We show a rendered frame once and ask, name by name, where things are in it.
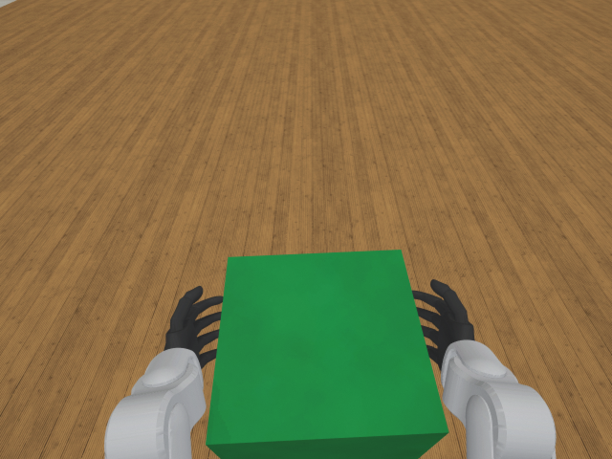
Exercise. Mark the robot right forearm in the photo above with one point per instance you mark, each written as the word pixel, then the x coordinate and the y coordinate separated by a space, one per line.
pixel 503 418

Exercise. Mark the carton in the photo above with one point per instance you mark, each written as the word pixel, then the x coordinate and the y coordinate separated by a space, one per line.
pixel 322 356

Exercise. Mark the robot left forearm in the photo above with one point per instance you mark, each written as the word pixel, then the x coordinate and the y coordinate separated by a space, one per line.
pixel 155 421

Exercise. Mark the left robot hand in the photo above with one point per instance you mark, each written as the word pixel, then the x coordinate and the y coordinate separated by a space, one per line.
pixel 184 329

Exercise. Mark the right robot hand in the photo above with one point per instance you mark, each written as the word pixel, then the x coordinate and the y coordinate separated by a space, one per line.
pixel 453 323

